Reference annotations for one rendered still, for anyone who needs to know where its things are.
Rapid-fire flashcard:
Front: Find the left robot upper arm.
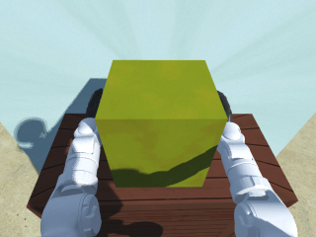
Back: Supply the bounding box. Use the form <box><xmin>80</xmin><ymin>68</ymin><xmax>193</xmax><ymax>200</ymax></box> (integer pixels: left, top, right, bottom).
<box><xmin>39</xmin><ymin>193</ymin><xmax>102</xmax><ymax>237</ymax></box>

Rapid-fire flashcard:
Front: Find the carton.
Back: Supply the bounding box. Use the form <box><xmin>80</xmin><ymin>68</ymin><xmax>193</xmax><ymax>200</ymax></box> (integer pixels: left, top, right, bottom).
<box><xmin>95</xmin><ymin>60</ymin><xmax>228</xmax><ymax>188</ymax></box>

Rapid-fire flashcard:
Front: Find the pedestal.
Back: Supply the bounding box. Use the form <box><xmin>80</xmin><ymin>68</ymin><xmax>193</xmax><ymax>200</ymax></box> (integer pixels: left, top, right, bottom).
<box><xmin>26</xmin><ymin>114</ymin><xmax>298</xmax><ymax>237</ymax></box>

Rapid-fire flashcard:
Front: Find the right robot forearm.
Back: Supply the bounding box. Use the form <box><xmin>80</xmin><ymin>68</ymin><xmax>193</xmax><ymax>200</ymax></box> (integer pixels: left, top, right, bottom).
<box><xmin>216</xmin><ymin>121</ymin><xmax>298</xmax><ymax>237</ymax></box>

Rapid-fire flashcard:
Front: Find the right robot upper arm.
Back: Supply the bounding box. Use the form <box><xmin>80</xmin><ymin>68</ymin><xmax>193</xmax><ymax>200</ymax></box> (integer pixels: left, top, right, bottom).
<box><xmin>234</xmin><ymin>200</ymin><xmax>297</xmax><ymax>237</ymax></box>

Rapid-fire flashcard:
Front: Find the robot left hand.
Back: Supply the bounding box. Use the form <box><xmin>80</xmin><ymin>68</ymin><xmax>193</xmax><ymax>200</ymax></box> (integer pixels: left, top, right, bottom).
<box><xmin>85</xmin><ymin>88</ymin><xmax>103</xmax><ymax>119</ymax></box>

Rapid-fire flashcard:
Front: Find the left robot forearm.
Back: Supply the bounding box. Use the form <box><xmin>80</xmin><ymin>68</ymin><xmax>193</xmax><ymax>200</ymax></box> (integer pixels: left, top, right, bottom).
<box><xmin>40</xmin><ymin>118</ymin><xmax>103</xmax><ymax>236</ymax></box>

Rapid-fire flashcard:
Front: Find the robot right hand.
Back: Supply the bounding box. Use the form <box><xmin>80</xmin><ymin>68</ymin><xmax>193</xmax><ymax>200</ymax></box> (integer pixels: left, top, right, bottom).
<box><xmin>217</xmin><ymin>90</ymin><xmax>234</xmax><ymax>122</ymax></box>

